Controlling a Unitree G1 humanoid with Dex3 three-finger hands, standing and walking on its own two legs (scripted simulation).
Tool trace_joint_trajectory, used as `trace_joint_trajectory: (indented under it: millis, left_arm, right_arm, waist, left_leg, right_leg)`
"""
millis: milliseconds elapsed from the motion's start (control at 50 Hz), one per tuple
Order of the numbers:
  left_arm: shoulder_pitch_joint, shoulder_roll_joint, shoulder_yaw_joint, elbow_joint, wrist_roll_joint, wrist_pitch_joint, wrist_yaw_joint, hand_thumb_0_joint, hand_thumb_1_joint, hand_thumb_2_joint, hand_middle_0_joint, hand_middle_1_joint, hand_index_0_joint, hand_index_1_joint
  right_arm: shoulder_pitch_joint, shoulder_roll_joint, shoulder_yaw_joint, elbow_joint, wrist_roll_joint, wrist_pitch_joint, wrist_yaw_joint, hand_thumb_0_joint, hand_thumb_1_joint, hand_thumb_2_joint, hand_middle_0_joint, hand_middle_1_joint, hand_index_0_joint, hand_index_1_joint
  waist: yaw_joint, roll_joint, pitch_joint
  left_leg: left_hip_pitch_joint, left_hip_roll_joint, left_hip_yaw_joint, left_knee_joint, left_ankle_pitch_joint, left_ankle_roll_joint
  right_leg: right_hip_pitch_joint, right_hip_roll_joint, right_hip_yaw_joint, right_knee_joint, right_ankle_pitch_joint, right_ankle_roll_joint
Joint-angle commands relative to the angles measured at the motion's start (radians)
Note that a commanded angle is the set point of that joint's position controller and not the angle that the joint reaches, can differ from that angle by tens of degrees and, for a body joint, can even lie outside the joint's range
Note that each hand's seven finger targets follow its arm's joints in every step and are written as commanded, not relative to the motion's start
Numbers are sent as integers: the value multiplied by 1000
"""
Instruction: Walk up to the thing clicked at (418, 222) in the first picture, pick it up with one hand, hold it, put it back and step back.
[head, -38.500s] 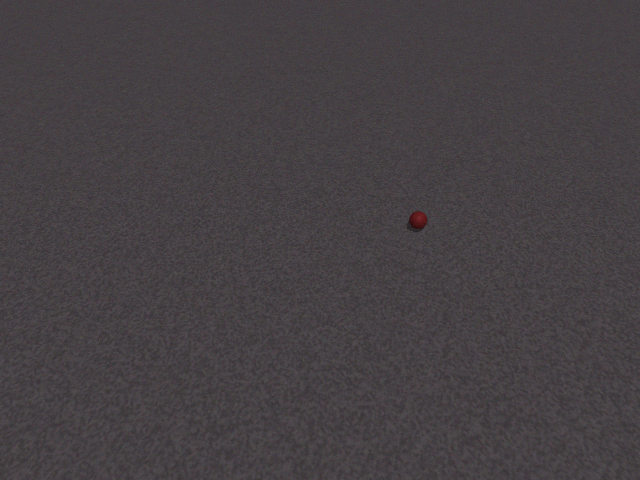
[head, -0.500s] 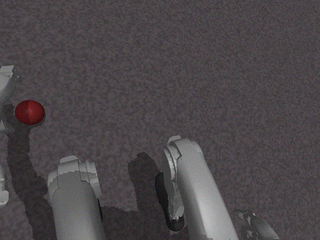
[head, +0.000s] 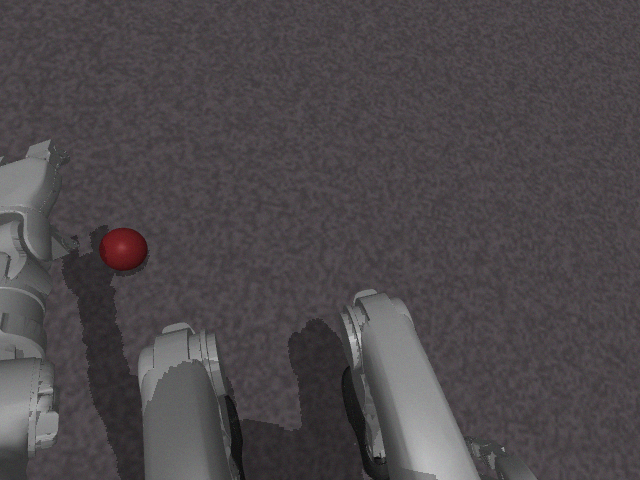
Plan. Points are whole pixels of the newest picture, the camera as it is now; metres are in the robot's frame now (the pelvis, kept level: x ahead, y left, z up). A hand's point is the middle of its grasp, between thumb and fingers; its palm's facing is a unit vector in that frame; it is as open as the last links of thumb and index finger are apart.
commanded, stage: home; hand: left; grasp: from above
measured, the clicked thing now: (124, 249) +0.49 +0.29 -0.34
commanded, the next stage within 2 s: none
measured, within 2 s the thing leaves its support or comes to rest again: neither
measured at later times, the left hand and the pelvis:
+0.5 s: hand out of the picture +0.27 +0.24 +0.09, palm faces -0.07 -0.87 -0.49, open 7.5 cm; pelvis +0.01 -0.01 +0.19, yaw +6 degrees
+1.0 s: hand out of the picture +0.23 +0.20 +0.28, palm faces +0.21 -0.96 -0.20, open 7.4 cm; pelvis +0.08 +0.00 +0.33, yaw +9 degrees
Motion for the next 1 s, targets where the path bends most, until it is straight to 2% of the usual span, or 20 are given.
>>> trace_joint_trajectory:
  millis: [0,20,40,60,100,140,180,200,220,260,320,380,460,500,540,600,640,740,860,980]
  left_arm:
    - [20,151,32,-374,-196,46,-88,0,517,846,-201,-374,-195,-379]
    - [54,132,29,-454,-239,48,-107,0,597,859,-200,-349,-196,-353]
    - [76,138,47,-530,-278,47,-119,0,677,843,-192,-307,-191,-308]
    - [108,127,52,-586,-316,48,-127,0,757,885,-198,-300,-197,-300]
    - [162,101,62,-723,-377,45,-132,0,899,901,-200,-301,-200,-301]
    - [194,93,90,-794,-419,50,-117,0,900,900,-200,-300,-200,-300]
    - [266,37,72,-827,-444,63,-99,0,900,900,-200,-299,-200,-299]
    - [276,39,88,-837,-455,75,-88,0,900,900,-200,-299,-200,-299]
    - [297,16,85,-880,-472,85,-81,0,900,900,-200,-299,-200,-299]
    - [364,-31,65,-905,-506,117,-78,0,899,900,-200,-299,-200,-299]
    - [496,-102,38,-935,-595,174,-77,0,888,895,-199,-298,-199,-298]
    - [591,-157,7,-981,-692,228,-83,0,900,901,-200,-300,-200,-300]
    - [686,-171,25,-1077,-815,280,-74,0,900,901,-200,-299,-200,-300]
    - [733,-189,31,-1108,-858,299,-66,0,900,900,-200,-299,-200,-299]
    - [796,-203,46,-1134,-888,315,-58,0,900,900,-200,-299,-200,-299]
    - [906,-254,35,-1161,-930,350,-51,0,900,900,-200,-299,-200,-299]
    - [962,-267,53,-1200,-961,376,-48,0,900,900,-200,-299,-200,-299]
    - [1109,-324,56,-1302,-1025,423,-54,0,900,900,-200,-300,-200,-300]
    - [1281,-360,51,-1400,-1049,458,-69,0,900,900,-200,-300,-200,-300]
    - [1360,-376,38,-1435,-1037,461,-93,0,900,900,-200,-301,-200,-300]
  right_arm:
    - [150,-255,-112,-94,33,3,-26,0,-896,-898,200,300,200,300]
    - [138,-249,-115,-106,41,2,-29,0,-898,-899,200,300,200,300]
    - [126,-240,-118,-116,47,0,-37,0,-899,-899,200,300,200,300]
    - [113,-235,-123,-123,51,-2,-44,0,-900,-900,200,300,200,300]
    - [93,-217,-132,-147,60,-10,-55,0,-900,-900,200,300,200,300]
    - [76,-205,-138,-153,67,-20,-69,0,-900,-900,200,300,200,300]
    - [56,-194,-137,-155,73,-30,-82,0,-900,-900,200,300,200,300]
    - [49,-195,-137,-152,76,-35,-89,0,-900,-900,200,300,200,300]
    - [40,-195,-141,-155,78,-41,-97,0,-900,-900,200,300,200,300]
    - [17,-199,-141,-163,84,-55,-110,0,-899,-900,200,300,200,300]
    - [-26,-194,-136,-177,92,-81,-131,0,-899,-900,200,300,200,300]
    - [-61,-186,-126,-195,98,-107,-153,0,-899,-900,200,300,200,300]
    - [-83,-158,-110,-219,103,-137,-178,0,-900,-900,200,300,200,300]
    - [-83,-147,-100,-232,104,-152,-191,0,-900,-900,200,300,200,300]
    - [-67,-135,-93,-235,106,-164,-205,0,-900,-900,200,300,200,300]
    - [-37,-114,-81,-241,107,-178,-229,0,-900,-900,200,300,200,300]
    - [-19,-107,-73,-252,108,-187,-246,0,-900,-900,200,300,200,300]
    - [15,-93,-64,-273,107,-218,-288,0,-900,-900,200,300,200,300]
    - [45,-80,-64,-298,99,-245,-315,0,-901,-899,200,299,200,299]
    - [42,-81,-71,-317,85,-272,-325,0,-901,-899,200,299,200,299]
  waist:
    - [50,93,-651]
    - [52,71,-644]
    - [65,54,-657]
    - [67,53,-653]
    - [82,65,-683]
    - [93,84,-670]
    - [93,121,-632]
    - [101,134,-617]
    - [103,164,-611]
    - [106,186,-580]
    - [104,134,-510]
    - [93,102,-450]
    - [93,78,-398]
    - [91,69,-365]
    - [103,77,-355]
    - [87,46,-342]
    - [100,43,-334]
    - [104,31,-292]
    - [123,20,-222]
    - [122,-21,-123]
  left_leg:
    - [551,-20,83,-364,161,50]
    - [557,-18,80,-388,147,53]
    - [578,-15,78,-409,142,54]
    - [606,-13,77,-426,141,53]
    - [671,-7,72,-477,132,50]
    - [734,-6,72,-515,125,45]
    - [805,-3,73,-572,129,37]
    - [839,1,62,-607,113,32]
    - [883,3,55,-646,100,27]
    - [954,9,26,-729,51,20]
    - [1004,6,7,-816,-29,22]
    - [1059,2,5,-880,-64,23]
    - [1125,-6,35,-951,-35,26]
    - [1164,-8,33,-997,-35,26]
    - [1223,-8,35,-1042,6,23]
    - [1285,-14,56,-1087,141,23]
    - [1336,-17,67,-1125,204,23]
    - [1460,-23,85,-1215,344,20]
    - [1572,-21,86,-1313,445,16]
    - [1598,-25,90,-1369,416,23]
  right_leg:
    - [468,29,-80,-340,228,-96]
    - [493,28,-75,-367,220,-94]
    - [522,27,-69,-387,217,-93]
    - [535,24,-64,-411,217,-92]
    - [588,19,-53,-449,215,-89]
    - [602,12,-42,-493,205,-91]
    - [617,7,-34,-530,203,-94]
    - [619,4,-34,-542,189,-96]
    - [625,-1,-32,-560,177,-97]
    - [637,-3,-39,-590,149,-95]
    - [695,-3,-35,-679,95,-90]
    - [761,-2,-26,-766,69,-85]
    - [890,-6,-3,-889,65,-84]
    - [943,-6,1,-937,64,-83]
    - [998,-7,3,-978,98,-85]
    - [1123,-7,4,-1055,204,-83]
    - [1201,-8,6,-1103,254,-82]
    - [1352,-6,-3,-1215,378,-76]
    - [1456,-2,-21,-1308,467,-71]
    - [1482,-2,-35,-1375,433,-65]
